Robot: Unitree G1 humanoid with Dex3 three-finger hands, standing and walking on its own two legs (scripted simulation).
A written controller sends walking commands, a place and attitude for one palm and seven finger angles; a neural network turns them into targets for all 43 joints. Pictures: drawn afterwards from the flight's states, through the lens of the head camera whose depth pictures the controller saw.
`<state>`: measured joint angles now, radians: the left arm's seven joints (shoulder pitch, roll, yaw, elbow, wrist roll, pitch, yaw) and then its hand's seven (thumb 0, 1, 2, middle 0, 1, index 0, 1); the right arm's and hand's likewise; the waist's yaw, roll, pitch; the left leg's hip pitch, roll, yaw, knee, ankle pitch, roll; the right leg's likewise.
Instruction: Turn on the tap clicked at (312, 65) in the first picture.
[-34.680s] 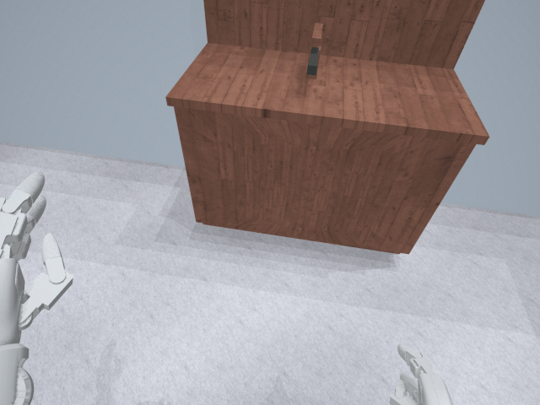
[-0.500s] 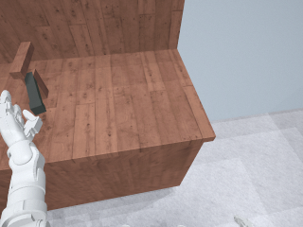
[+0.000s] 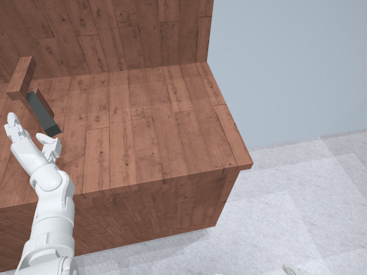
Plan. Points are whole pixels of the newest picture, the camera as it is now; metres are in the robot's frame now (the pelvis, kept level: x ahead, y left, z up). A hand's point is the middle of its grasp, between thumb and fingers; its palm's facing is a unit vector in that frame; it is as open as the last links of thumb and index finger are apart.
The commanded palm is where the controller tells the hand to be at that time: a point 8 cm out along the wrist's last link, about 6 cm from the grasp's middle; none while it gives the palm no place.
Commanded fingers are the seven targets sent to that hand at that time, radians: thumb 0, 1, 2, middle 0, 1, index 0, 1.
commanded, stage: push the lever round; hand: left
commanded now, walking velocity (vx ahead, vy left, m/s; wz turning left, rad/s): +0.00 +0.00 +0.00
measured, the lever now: (51, 128) +0.42 +0.32 +0.08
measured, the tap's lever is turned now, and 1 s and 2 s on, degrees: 29 60 70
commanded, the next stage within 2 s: lift the hand up off the lever in 1.20 s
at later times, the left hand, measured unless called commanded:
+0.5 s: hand (79, 129) +0.42 +0.26 +0.07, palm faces +0.79 -0.60 -0.09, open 7.7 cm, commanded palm +0.37 +0.27 +0.07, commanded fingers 0.00 0.90 0.90 -0.15 -0.15 -0.15 -0.15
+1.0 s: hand (87, 120) +0.45 +0.25 +0.07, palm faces +0.82 -0.57 -0.10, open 7.7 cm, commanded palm +0.40 +0.26 +0.07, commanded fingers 0.00 0.90 0.90 -0.15 -0.15 -0.15 -0.15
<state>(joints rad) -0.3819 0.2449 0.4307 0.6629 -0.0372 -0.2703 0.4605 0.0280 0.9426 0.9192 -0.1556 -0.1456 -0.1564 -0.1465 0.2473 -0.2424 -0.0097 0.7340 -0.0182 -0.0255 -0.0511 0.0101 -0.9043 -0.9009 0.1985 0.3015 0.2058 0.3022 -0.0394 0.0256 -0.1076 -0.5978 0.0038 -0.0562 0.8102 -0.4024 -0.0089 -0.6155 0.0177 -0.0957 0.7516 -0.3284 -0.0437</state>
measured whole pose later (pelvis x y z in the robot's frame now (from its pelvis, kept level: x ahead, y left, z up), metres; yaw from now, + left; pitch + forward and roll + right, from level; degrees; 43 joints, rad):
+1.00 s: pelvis +0.00 -0.01 +0.00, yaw +0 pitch +14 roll -1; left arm -0.69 0.21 0.47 0.96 0.12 -0.29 0.78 0.01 0.92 0.92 -0.16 -0.15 -0.16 -0.15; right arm 0.28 -0.22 -0.04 0.78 -0.08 -0.01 0.01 0.01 -0.91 -0.90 0.20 0.30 0.21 0.30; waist -0.10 0.02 -0.14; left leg -0.67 0.01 -0.06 0.83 -0.41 -0.02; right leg -0.70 0.02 -0.10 0.78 -0.34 -0.05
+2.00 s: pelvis +0.01 +0.01 +0.00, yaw +0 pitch +13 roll -2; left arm -0.68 0.20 0.44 0.89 0.11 -0.25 0.75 0.01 0.90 0.90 -0.15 -0.15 -0.16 -0.15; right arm 0.29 -0.22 -0.04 0.78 -0.08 0.01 0.03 0.01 -0.91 -0.90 0.20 0.30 0.20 0.30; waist -0.08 0.02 -0.13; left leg -0.60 0.00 -0.05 0.77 -0.40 0.00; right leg -0.61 0.02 -0.09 0.71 -0.32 -0.03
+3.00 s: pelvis +0.02 +0.00 +0.02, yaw +0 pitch +8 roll -1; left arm -0.64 0.17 0.40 0.75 0.06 -0.05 0.72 0.01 0.90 0.90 -0.16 -0.15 -0.16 -0.15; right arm 0.23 -0.22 -0.03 0.77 -0.04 0.02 -0.02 0.01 -0.91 -0.90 0.20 0.30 0.21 0.30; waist -0.04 0.03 -0.09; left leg -0.42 0.00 -0.05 0.63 -0.34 -0.01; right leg -0.44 0.02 -0.09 0.59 -0.28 -0.04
